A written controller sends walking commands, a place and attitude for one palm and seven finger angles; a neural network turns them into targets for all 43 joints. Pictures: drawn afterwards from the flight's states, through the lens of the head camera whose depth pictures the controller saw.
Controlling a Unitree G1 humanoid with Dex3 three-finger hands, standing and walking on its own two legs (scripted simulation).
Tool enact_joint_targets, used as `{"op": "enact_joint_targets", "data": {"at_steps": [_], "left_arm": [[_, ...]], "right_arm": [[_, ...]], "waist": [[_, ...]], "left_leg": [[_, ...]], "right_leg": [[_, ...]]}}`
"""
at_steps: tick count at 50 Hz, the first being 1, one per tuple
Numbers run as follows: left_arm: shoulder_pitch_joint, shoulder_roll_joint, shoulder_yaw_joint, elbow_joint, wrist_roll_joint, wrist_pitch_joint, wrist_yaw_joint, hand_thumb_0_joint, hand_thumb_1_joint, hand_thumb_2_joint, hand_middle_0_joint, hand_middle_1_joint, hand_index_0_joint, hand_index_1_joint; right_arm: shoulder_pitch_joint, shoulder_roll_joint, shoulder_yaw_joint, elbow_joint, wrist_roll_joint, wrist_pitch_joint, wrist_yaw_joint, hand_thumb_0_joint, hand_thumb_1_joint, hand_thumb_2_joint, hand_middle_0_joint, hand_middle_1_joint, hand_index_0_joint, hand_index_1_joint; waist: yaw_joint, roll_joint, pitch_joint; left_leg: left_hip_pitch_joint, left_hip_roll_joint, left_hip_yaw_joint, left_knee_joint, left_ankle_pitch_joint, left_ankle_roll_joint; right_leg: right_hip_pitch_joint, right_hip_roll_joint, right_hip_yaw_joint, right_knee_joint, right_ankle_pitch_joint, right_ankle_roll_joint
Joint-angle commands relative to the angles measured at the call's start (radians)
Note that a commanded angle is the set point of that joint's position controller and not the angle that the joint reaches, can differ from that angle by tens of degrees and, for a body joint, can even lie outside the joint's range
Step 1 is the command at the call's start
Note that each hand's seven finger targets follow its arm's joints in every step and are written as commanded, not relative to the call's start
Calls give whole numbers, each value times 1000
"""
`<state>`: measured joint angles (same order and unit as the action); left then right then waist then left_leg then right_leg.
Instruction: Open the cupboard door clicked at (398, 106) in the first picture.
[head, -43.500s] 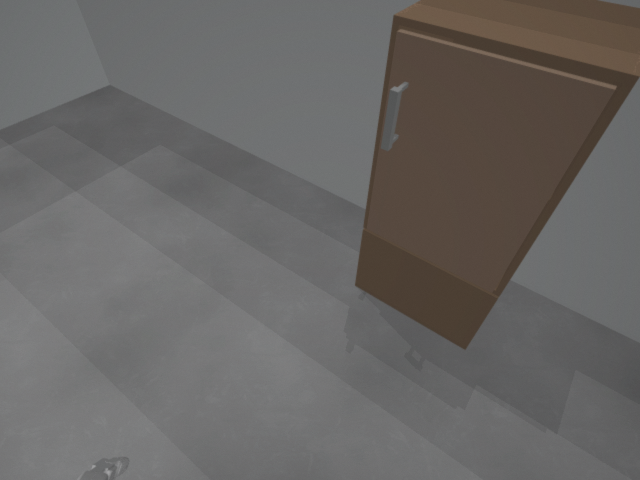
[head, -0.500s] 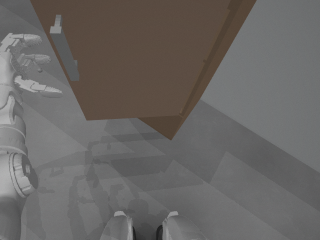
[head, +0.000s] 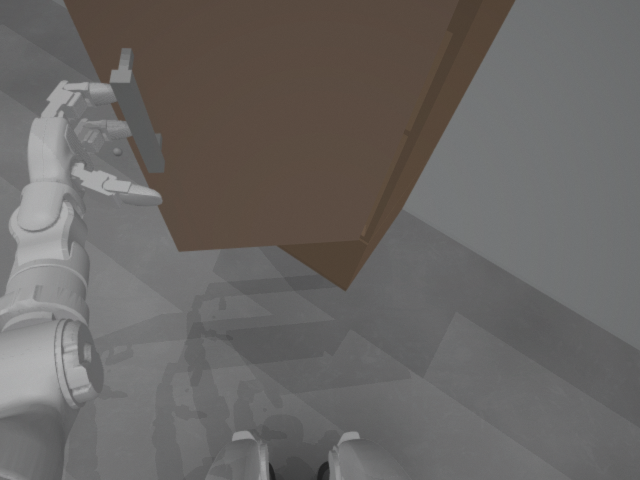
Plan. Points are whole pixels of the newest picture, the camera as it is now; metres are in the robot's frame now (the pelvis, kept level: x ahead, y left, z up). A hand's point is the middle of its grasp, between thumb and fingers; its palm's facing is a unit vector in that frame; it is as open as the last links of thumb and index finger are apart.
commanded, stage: slide the fingers in behind the handle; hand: left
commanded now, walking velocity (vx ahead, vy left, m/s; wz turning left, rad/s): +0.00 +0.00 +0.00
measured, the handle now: (142, 116) +0.55 +0.19 +0.08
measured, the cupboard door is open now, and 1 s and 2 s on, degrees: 41 41 42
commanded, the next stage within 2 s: close the thumb around the handle in 1.04 s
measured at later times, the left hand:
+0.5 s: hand (158, 149) +0.50 +0.17 +0.07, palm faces +0.07 -1.00 -0.02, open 14.0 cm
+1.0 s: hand (166, 149) +0.50 +0.16 +0.07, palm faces +0.10 -0.99 -0.03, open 14.1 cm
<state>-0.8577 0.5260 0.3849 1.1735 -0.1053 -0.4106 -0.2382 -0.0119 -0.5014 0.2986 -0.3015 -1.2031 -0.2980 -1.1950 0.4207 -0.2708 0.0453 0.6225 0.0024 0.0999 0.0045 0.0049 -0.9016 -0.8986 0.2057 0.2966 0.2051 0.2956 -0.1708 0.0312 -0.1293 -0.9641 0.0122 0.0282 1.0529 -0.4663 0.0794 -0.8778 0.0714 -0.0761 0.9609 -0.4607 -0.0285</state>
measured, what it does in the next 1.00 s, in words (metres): stands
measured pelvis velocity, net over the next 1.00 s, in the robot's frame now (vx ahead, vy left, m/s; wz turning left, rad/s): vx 0.00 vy -0.03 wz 0.02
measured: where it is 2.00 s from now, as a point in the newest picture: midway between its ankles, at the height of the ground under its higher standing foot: outside the picture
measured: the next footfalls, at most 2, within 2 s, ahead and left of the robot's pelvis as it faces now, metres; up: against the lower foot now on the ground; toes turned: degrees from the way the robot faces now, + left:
none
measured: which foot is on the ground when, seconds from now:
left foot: down 0.00-1.00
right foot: down 0.00-1.00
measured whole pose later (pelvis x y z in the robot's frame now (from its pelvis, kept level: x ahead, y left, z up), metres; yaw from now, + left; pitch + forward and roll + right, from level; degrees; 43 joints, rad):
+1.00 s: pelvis +0.00 -0.03 +0.00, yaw +1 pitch +22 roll -2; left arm -0.87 0.44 0.33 1.18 -0.10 -0.44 -0.12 -0.01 -0.50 0.30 -0.30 -1.20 -0.27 -1.21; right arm 0.40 -0.27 0.02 0.64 0.00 0.08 0.02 0.01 -0.90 -0.90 0.20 0.30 0.20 0.30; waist -0.16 0.03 -0.14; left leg -0.96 0.01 0.02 1.04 -0.47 0.04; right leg -0.89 0.07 -0.09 0.99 -0.48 -0.07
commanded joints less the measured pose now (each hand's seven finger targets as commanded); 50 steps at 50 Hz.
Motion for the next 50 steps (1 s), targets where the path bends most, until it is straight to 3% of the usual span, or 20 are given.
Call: {"op": "enact_joint_targets", "data": {"at_steps": [1, 3, 6, 9, 10, 13, 15, 17, 18, 20, 24, 25, 26, 29, 34, 35, 39, 46, 48, 50], "left_arm": [[-454, 196, 9, -211, -25, -58, 15, 0, -500, 300, -300, -1200, -300, -1200], [-445, 209, 27, -226, -23, -73, 25, 0, -500, 300, -300, -1200, -300, -1200], [-471, 175, -2, -224, -9, -97, 46, 0, -500, 300, -300, -1200, -300, -1200], [-484, 156, -25, -169, 4, -84, 58, 0, -500, 300, -300, -1200, -300, -1200], [-492, 190, 6, -167, 6, -84, 64, 0, -500, 300, -300, -1200, -300, -1200], [-489, 187, 5, -196, 7, -83, 70, 0, -500, 300, -300, -1200, -300, -1200], [-510, 153, -18, -220, -2, -93, 72, 0, -500, 300, -300, -1200, -300, -1200], [-496, 163, -7, -210, 2, -95, 81, 0, -500, 300, -300, -1200, -300, -1200], [-488, 135, -27, -206, 1, -92, 81, 0, -500, 300, -300, -1200, -300, -1200], [-468, 183, 16, -191, 2, -88, 89, 0, -500, 300, -300, -1200, -300, -1200], [-476, 121, -35, -183, 14, -77, 102, 0, -500, 300, -300, -1200, -300, -1200], [-502, 124, -32, -204, 12, -86, 107, 0, -500, 300, -300, -1200, -300, -1200], [-487, 145, -8, -198, 12, -88, 112, 0, -500, 300, -300, -1200, -300, -1200], [-488, 112, -32, -231, 8, -100, 118, 0, -500, 300, -300, -1200, -300, -1200], [-483, 119, -37, -217, 24, -102, 130, 0, -500, 300, -300, -1200, -300, -1200], [-490, 95, -54, -216, 21, -104, 127, 0, -500, 300, -300, -1200, -300, -1200], [-467, 129, -35, -205, 20, -101, 116, 0, -500, 300, -300, -1200, -300, -1200], [-481, 71, -71, -225, 0, -107, 104, 0, -500, 300, -300, -1200, -300, -1200], [-470, 104, -46, -222, 4, -106, 105, 0, -500, 300, -300, -1200, -300, -1200], [-474, 79, -65, -230, 3, -111, 105, 0, -500, 300, -300, -1200, -300, -1200]], "right_arm": [[147, -193, -77, -46, -5, -19, -19, 0, -900, -900, 200, 300, 200, 300], [145, -193, -79, -44, -7, -24, -18, 0, -900, -900, 200, 300, 200, 300], [141, -185, -79, -31, -11, -28, -13, 0, -900, -900, 200, 300, 200, 300], [138, -187, -75, -29, -11, -30, -11, 0, -900, -900, 200, 300, 200, 300], [146, -192, -75, -29, -12, -31, -13, 0, -900, -900, 200, 300, 200, 300], [140, -187, -77, -37, -12, -33, -13, 0, -900, -900, 200, 300, 200, 300], [141, -181, -75, -39, -14, -37, -10, 0, -900, -900, 200, 300, 200, 300], [141, -182, -76, -32, -14, -35, -7, 0, -900, -900, 200, 300, 200, 300], [136, -179, -77, -36, -13, -36, -4, 0, -900, -900, 200, 300, 200, 300], [146, -184, -76, -37, -13, -35, -7, 0, -900, -900, 200, 300, 200, 300], [143, -174, -76, -36, -12, -32, -2, 0, -900, -900, 200, 300, 200, 300], [147, -175, -77, -35, -14, -34, -2, 0, -900, -900, 200, 300, 200, 300], [149, -177, -80, -33, -14, -34, -2, 0, -900, -900, 200, 300, 200, 300], [146, -168, -80, -37, -14, -37, 3, 0, -900, -900, 200, 300, 200, 300], [148, -169, -81, -31, -13, -35, 4, 0, -900, -900, 200, 300, 200, 300], [152, -166, -81, -31, -14, -37, 6, 0, -900, -900, 200, 300, 200, 300], [148, -170, -83, -29, -9, -36, 3, 0, -900, -900, 200, 300, 200, 300], [143, -165, -84, -24, -9, -41, 4, 0, -900, -900, 200, 300, 200, 300], [145, -168, -85, -20, -9, -39, 4, 0, -900, -900, 200, 300, 200, 300], [145, -164, -86, -21, -9, -39, 4, 0, -900, -900, 200, 300, 200, 300]], "waist": [[-11, 122, -410], [2, 126, -433], [-8, 142, -427], [-26, 120, -379], [-20, 111, -386], [-7, 136, -455], [-16, 141, -479], [-8, 136, -474], [-12, 129, -469], [-5, 97, -466], [-18, 97, -430], [-22, 114, -435], [-11, 89, -450], [-9, 96, -476], [-17, 97, -441], [-21, 88, -446], [-15, 87, -450], [-22, 107, -465], [-13, 102, -455], [-17, 105, -462]], "left_leg": [[484, 28, -141, -117, 428, -58], [492, 28, -144, -110, 443, -63], [513, 31, -152, -102, 463, -69], [449, 24, -145, -102, 378, -59], [439, 21, -144, -99, 375, -54], [469, 19, -140, -94, 411, -57], [484, 18, -140, -85, 441, -56], [489, 22, -142, -86, 455, -61], [467, 17, -131, -84, 437, -56], [425, 13, -123, -82, 427, -48], [411, 11, -114, -86, 407, -46], [423, 12, -119, -84, 416, -46], [415, 11, -115, -83, 415, -46], [410, 5, -103, -82, 419, -43], [380, 3, -95, -85, 390, -40], [379, 0, -96, -82, 390, -37], [364, 0, -89, -82, 385, -37], [402, 0, -92, -78, 421, -38], [387, 0, -90, -77, 421, -37], [406, -2, -92, -76, 443, -37]], "right_leg": [[22, 6, 36, -97, 273, -1], [24, 4, 38, -88, 278, -4], [-11, 3, 36, -80, 276, -3], [-19, 0, 41, -84, 238, 0], [-4, 0, 43, -81, 244, -3], [20, -2, 47, -76, 274, -3], [25, -1, 47, -69, 299, -2], [26, 0, 45, -69, 305, -2], [38, 1, 49, -73, 307, 1], [78, 1, 55, -72, 327, 1], [66, -2, 57, -81, 324, 5], [60, -1, 56, -76, 328, 2], [77, -2, 58, -77, 332, 4], [113, -3, 68, -79, 361, 6], [116, -6, 76, -85, 361, 7], [121, -5, 77, -85, 364, 7], [144, -8, 85, -89, 378, 7], [128, -7, 82, -86, 405, 8], [141, -8, 86, -87, 411, 8], [137, -8, 82, -83, 426, 5]]}}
